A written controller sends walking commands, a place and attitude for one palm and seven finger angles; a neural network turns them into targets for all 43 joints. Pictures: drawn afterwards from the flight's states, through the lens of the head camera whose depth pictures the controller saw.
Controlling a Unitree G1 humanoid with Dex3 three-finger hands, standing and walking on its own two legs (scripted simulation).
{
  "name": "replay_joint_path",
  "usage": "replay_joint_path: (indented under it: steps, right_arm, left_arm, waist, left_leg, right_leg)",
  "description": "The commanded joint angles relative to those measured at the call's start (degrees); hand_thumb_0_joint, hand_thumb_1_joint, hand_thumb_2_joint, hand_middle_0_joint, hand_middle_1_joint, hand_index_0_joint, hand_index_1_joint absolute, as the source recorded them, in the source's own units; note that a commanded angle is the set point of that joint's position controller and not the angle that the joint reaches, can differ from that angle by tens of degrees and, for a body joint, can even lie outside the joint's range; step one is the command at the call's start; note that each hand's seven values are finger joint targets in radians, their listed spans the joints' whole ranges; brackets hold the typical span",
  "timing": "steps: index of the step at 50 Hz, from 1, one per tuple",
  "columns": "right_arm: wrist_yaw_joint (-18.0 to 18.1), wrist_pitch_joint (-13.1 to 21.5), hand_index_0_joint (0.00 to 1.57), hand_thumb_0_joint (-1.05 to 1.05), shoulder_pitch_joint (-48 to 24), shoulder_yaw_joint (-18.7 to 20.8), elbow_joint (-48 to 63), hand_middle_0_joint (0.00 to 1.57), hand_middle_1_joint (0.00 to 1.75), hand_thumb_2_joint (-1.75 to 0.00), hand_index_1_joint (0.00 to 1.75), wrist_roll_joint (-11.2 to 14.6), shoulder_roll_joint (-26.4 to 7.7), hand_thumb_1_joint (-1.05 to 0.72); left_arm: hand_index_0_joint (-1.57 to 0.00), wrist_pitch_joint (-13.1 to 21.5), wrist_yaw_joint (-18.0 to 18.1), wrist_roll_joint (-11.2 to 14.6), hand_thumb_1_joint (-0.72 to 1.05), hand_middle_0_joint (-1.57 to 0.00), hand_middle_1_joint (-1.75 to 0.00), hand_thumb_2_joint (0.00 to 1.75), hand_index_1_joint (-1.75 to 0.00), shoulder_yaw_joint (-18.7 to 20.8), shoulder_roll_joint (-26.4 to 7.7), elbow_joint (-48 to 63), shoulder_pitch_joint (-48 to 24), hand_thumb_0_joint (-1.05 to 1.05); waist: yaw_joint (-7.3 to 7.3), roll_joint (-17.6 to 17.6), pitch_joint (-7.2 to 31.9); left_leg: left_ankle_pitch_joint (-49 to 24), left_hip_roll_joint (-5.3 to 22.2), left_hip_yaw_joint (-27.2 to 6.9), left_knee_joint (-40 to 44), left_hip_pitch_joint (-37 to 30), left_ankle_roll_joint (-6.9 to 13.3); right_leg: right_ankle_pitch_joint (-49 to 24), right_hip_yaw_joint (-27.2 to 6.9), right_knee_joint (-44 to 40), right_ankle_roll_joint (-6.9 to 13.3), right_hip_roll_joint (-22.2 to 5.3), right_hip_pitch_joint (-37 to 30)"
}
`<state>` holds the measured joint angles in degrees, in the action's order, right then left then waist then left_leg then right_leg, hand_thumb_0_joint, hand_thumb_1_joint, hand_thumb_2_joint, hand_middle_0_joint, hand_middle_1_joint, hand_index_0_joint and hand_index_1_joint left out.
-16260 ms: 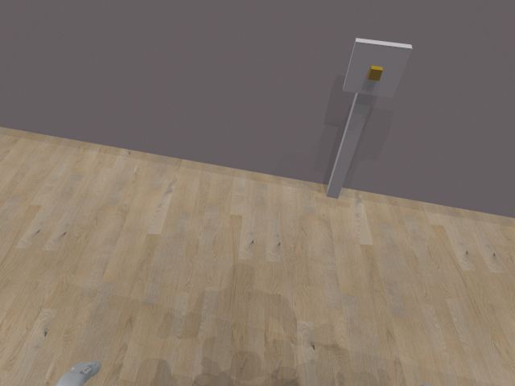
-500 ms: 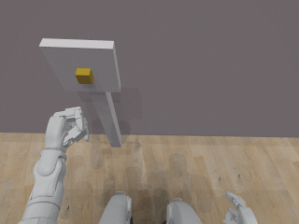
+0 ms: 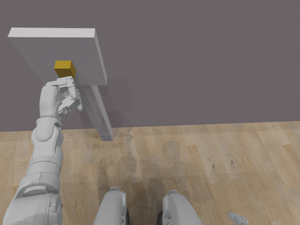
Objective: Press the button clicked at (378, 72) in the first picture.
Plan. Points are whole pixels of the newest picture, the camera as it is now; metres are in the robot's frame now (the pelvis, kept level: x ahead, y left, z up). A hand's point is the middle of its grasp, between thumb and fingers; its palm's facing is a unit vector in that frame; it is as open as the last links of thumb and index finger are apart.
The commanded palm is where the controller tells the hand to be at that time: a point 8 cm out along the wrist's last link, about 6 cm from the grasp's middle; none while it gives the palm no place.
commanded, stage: aim a knuckle at the button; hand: left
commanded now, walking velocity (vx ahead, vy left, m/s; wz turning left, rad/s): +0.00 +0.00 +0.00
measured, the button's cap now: (65, 68) +0.50 +0.22 +0.07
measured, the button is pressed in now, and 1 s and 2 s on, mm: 0 0 11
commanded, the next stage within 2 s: press the button with the knuckle in 0.58 s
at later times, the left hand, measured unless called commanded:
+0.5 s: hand (78, 105) +0.41 +0.18 +0.03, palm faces +0.03 -1.00 -0.03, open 3.1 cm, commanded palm +0.39 +0.23 +0.03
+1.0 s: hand (77, 95) +0.44 +0.19 +0.03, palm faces +0.04 -1.00 -0.03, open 3.1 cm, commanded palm +0.42 +0.23 +0.03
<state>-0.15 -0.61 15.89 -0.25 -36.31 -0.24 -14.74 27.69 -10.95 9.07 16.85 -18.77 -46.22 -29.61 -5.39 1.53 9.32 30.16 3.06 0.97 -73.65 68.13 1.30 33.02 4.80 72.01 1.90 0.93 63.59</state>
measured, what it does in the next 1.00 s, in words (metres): stands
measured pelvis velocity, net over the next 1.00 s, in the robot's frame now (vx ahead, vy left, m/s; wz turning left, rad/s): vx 0.00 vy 0.00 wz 0.00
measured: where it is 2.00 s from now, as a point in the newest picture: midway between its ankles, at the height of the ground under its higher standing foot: outside the picture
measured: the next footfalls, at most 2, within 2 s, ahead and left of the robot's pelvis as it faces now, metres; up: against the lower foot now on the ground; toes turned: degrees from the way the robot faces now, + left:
none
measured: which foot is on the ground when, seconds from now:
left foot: down 0.00-1.00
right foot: down 0.00-1.00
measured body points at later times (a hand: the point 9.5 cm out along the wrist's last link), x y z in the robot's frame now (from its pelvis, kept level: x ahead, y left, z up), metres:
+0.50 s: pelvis +0.00 +0.00 +0.00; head +0.12 +0.02 +0.44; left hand +0.41 +0.24 +0.03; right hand +0.11 -0.26 -0.11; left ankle +0.04 +0.11 -0.62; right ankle +0.01 -0.11 -0.62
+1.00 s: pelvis +0.00 +0.00 +0.00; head +0.13 +0.02 +0.43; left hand +0.43 +0.24 +0.03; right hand +0.08 -0.26 -0.12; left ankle +0.04 +0.11 -0.62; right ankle +0.01 -0.11 -0.62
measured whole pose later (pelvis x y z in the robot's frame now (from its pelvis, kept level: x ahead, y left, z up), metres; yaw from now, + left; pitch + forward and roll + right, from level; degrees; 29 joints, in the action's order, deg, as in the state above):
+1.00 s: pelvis +0.00 +0.00 +0.00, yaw +0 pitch +25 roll -3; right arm -0.1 -2.0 15.5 -0.5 -36.8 -0.4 -14.6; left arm 29.3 -10.3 8.4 17.0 -19.5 -51.3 -33.7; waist -5.7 1.6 9.2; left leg 30.0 2.8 0.6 -73.6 68.6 1.5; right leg 32.8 5.0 71.5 1.6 0.9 63.7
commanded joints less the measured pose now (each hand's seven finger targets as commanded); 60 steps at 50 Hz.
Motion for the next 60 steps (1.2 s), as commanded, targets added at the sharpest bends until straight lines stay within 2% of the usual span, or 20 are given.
replay_joint_path:
  steps: [1, 6, 8, 12, 17, 20, 23, 30, 33, 35, 37, 38, 40, 42, 45, 51, 53, 54, 56, 60]
  right_arm:
    - [0.2, 0.8, 0.20, 0.00, 4.7, 3.5, 6.4, 0.20, 0.30, -0.90, 0.30, 0.4, -9.0, -0.90]
    - [0.2, 0.4, 0.20, 0.00, 4.6, 3.7, 6.5, 0.20, 0.30, -0.90, 0.30, 0.3, -8.9, -0.90]
    - [0.3, 0.4, 0.20, 0.00, 4.4, 3.6, 6.4, 0.20, 0.30, -0.90, 0.30, 0.2, -8.7, -0.90]
    - [0.5, 0.8, 0.20, 0.00, 4.0, 3.5, 5.7, 0.20, 0.30, -0.90, 0.30, 0.2, -8.6, -0.90]
    - [0.8, 1.1, 0.20, 0.00, 3.6, 3.6, 5.1, 0.20, 0.30, -0.90, 0.30, 0.3, -9.0, -0.90]
    - [0.7, 1.0, 0.20, 0.00, 3.1, 3.4, 5.3, 0.20, 0.30, -0.90, 0.30, 0.3, -9.0, -0.90]
    - [0.7, 0.8, 0.20, 0.00, 3.0, 3.3, 5.7, 0.20, 0.30, -0.90, 0.30, 0.1, -9.1, -0.90]
    - [0.5, 0.1, 0.20, 0.00, 2.8, 3.2, 6.2, 0.20, 0.30, -0.90, 0.30, 0.2, -8.9, -0.90]
    - [0.7, 0.0, 0.20, 0.00, 2.9, 3.1, 6.7, 0.20, 0.30, -0.90, 0.30, 0.3, -8.8, -0.90]
    - [0.7, 0.1, 0.20, 0.00, 3.1, 3.2, 6.1, 0.20, 0.30, -0.90, 0.30, 0.3, -8.8, -0.90]
    - [1.0, 0.2, 0.20, 0.00, 3.6, 3.1, 5.1, 0.20, 0.30, -0.90, 0.30, 0.2, -9.0, -0.90]
    - [1.1, 0.2, 0.20, 0.00, 3.7, 3.1, 4.9, 0.20, 0.30, -0.90, 0.30, 0.2, -9.2, -0.90]
    - [1.1, 0.5, 0.20, 0.00, 3.7, 3.1, 4.6, 0.20, 0.30, -0.90, 0.30, 0.1, -8.9, -0.90]
    - [1.2, 0.4, 0.20, 0.00, 4.3, 3.1, 4.3, 0.20, 0.30, -0.90, 0.30, 0.0, -9.4, -0.90]
    - [0.9, 0.2, 0.20, 0.00, 4.7, 3.1, 4.2, 0.20, 0.30, -0.90, 0.30, 0.0, -9.2, -0.90]
    - [0.5, -0.6, 0.20, 0.00, 6.0, 3.3, 4.2, 0.20, 0.30, -0.90, 0.30, -0.2, -9.5, -0.90]
    - [0.5, -0.9, 0.20, 0.00, 6.2, 3.1, 3.9, 0.20, 0.30, -0.90, 0.30, -0.3, -9.5, -0.90]
    - [0.6, -0.9, 0.20, 0.00, 6.2, 3.1, 3.8, 0.20, 0.30, -0.90, 0.30, -0.3, -9.3, -0.90]
    - [0.8, -1.1, 0.20, 0.00, 6.7, 3.1, 3.1, 0.20, 0.30, -0.90, 0.30, -0.3, -9.8, -0.90]
    - [1.1, -1.2, 0.20, 0.00, 7.1, 2.8, 2.6, 0.20, 0.30, -0.90, 0.30, -0.6, -10.2, -0.90]
  left_arm:
    - [-1.30, 3.4, 0.0, 1.4, 0.90, -1.30, -1.50, 0.90, -1.50, 1.8, -9.0, 13.7, -12.1, 0.00]
    - [-1.30, 4.4, 1.9, 1.5, 0.90, -1.30, -1.50, 0.90, -1.50, 3.6, -10.0, 16.3, -9.3, 0.00]
    - [-1.30, 5.2, 2.1, 1.2, 0.90, -1.30, -1.50, 0.90, -1.50, 3.7, -10.3, 17.2, -9.5, 0.00]
    - [-1.30, 6.2, 1.5, 1.2, 0.90, -1.30, -1.50, 0.90, -1.50, 0.6, -7.5, 16.7, -12.3, 0.00]
    - [-1.30, 6.1, 0.4, 1.2, 0.90, -1.30, -1.50, 0.90, -1.50, -1.2, -5.9, 13.7, -15.2, 0.00]
    - [-1.30, 5.7, 0.6, 0.9, 0.90, -1.30, -1.50, 0.90, -1.50, -1.7, -5.4, 11.4, -16.1, 0.00]
    - [-1.30, 6.1, 1.3, 0.4, 0.90, -1.30, -1.50, 0.90, -1.50, 0.4, -7.8, 11.9, -16.2, 0.00]
    - [-1.30, 5.2, 1.8, 0.3, 0.90, -1.30, -1.50, 0.90, -1.50, 1.1, -8.7, 11.7, -16.2, 0.00]
    - [-1.30, 5.3, 1.5, 0.6, 0.90, -1.30, -1.50, 0.90, -1.50, 1.7, -9.1, 12.4, -14.5, 0.00]
    - [-1.30, 5.3, 1.1, 0.8, 0.90, -1.30, -1.50, 0.90, -1.50, 0.2, -7.7, 12.6, -16.7, 0.00]
    - [-1.30, 5.4, 1.0, 1.0, 0.90, -1.30, -1.50, 0.90, -1.50, 1.1, -9.1, 11.0, -19.7, 0.00]
    - [-1.30, 5.7, 1.0, 0.6, 0.90, -1.30, -1.50, 0.90, -1.50, 2.3, -10.8, 10.6, -20.0, 0.00]
    - [-1.30, 6.0, 0.6, 0.8, 0.90, -1.30, -1.50, 0.90, -1.50, 0.8, -9.0, 10.8, -21.6, 0.00]
    - [-1.30, 6.1, 0.5, 0.6, 0.90, -1.30, -1.50, 0.90, -1.50, 2.5, -11.5, 9.5, -22.1, 0.00]
    - [-1.30, 5.5, 0.2, 0.5, 0.90, -1.30, -1.50, 0.90, -1.50, 1.1, -9.6, 7.2, -22.0, 0.00]
    - [-1.30, 5.0, 0.9, 0.0, 0.90, -1.30, -1.50, 0.90, -1.50, 3.1, -11.5, 5.1, -23.7, 0.00]
    - [-1.30, 5.3, 1.1, -0.6, 0.90, -1.30, -1.50, 0.90, -1.50, 3.7, -12.7, 3.6, -25.3, 0.00]
    - [-1.30, 5.5, 1.0, -0.7, 0.90, -1.30, -1.50, 0.90, -1.50, 1.9, -11.0, 3.7, -28.1, 0.00]
    - [-1.30, 5.6, 1.1, -1.1, 0.90, -1.30, -1.50, 0.90, -1.50, 3.7, -13.5, 1.0, -30.5, 0.00]
    - [-1.30, 5.5, 0.9, -1.8, 0.90, -1.30, -1.50, 0.90, -1.50, 2.7, -13.5, -2.2, -35.5, 0.00]
  waist:
    - [1.11, 1.9, 27.7]
    - [1.41, 0.4, 26.2]
    - [1.65, 1.6, 26.4]
    - [0.04, 2.3, 23.6]
    - [-0.66, 3.2, 22.9]
    - [-0.42, 3.5, 22.5]
    - [0.83, 4.4, 25.4]
    - [0.34, 2.0, 24.9]
    - [0.97, 2.4, 26.0]
    - [-0.13, 3.0, 25.4]
    - [-1.09, 1.7, 24.0]
    - [-0.60, 1.7, 24.9]
    - [-0.80, 4.4, 25.9]
    - [-0.74, 3.8, 26.2]
    - [-0.73, 4.9, 25.8]
    - [-0.85, 2.8, 27.1]
    - [-1.44, 2.6, 25.8]
    - [-2.36, 3.5, 25.4]
    - [-2.76, 2.7, 23.9]
    - [-3.84, 4.8, 24.7]
  left_leg:
    - [-21.5, -1.8, -3.0, 8.8, -23.7, -0.1]
    - [-20.6, -2.0, -2.4, 9.4, -22.4, 0.1]
    - [-20.8, -2.1, -2.4, 9.4, -22.4, 0.0]
    - [-18.5, -2.0, -2.7, 9.5, -23.3, 0.0]
    - [-17.0, -1.9, -3.7, 9.3, -25.0, -0.2]
    - [-16.0, -2.0, -3.9, 9.4, -24.7, -0.3]
    - [-17.4, -2.1, -4.0, 9.1, -25.3, -0.4]
    - [-17.8, -2.1, -3.4, 8.5, -23.0, -0.2]
    - [-18.3, -2.2, -3.1, 8.6, -22.8, -0.1]
    - [-18.2, -2.0, -3.4, 8.6, -23.7, -0.2]
    - [-16.6, -2.0, -3.6, 8.1, -22.0, 0.1]
    - [-16.5, -2.0, -3.5, 8.0, -21.8, 0.0]
    - [-17.1, -2.1, -3.7, 8.0, -23.7, -0.2]
    - [-17.7, -1.9, -4.1, 7.9, -23.5, -0.1]
    - [-18.4, -1.9, -4.1, 8.1, -24.4, -0.3]
    - [-20.3, -1.9, -4.0, 7.7, -23.7, 0.0]
    - [-19.6, -1.8, -4.1, 7.4, -22.4, 0.1]
    - [-18.3, -1.9, -4.0, 7.2, -22.2, 0.1]
    - [-15.9, -1.8, -4.3, 7.2, -21.1, 0.2]
    - [-14.2, -1.9, -4.9, 6.7, -21.6, 0.2]
  right_leg:
    - [-22.7, -3.4, -9.9, -0.7, 1.3, -13.2]
    - [-23.1, -3.8, -10.7, -0.8, 1.3, -15.1]
    - [-23.5, -4.0, -10.4, -0.8, 1.2, -15.2]
    - [-20.4, -3.7, -11.1, -0.7, 1.3, -12.1]
    - [-17.4, -3.1, -11.2, -0.4, 1.3, -8.4]
    - [-16.2, -2.9, -11.0, -0.4, 1.2, -7.5]
    - [-17.0, -3.0, -10.0, -0.3, 1.1, -8.3]
    - [-19.1, -3.4, -10.1, -0.7, 1.3, -10.4]
    - [-19.8, -3.8, -10.2, -0.6, 1.3, -11.6]
    - [-19.4, -3.5, -10.4, -0.7, 1.3, -10.2]
    - [-18.1, -3.7, -10.5, -0.8, 1.4, -9.7]
    - [-18.0, -3.9, -10.4, -0.8, 1.3, -9.9]
    - [-17.9, -3.6, -10.3, -0.7, 1.3, -9.0]
    - [-18.0, -3.6, -10.0, -0.5, 1.4, -8.9]
    - [-18.1, -3.2, -10.0, -0.5, 1.4, -7.7]
    - [-20.0, -3.2, -9.8, -0.6, 1.5, -9.2]
    - [-19.6, -3.3, -9.5, -0.7, 1.5, -8.3]
    - [-18.6, -3.5, -9.8, -0.9, 1.4, -7.5]
    - [-16.1, -3.4, -10.1, -0.8, 1.5, -6.3]
    - [-13.5, -3.3, -9.8, -0.7, 1.5, -3.4]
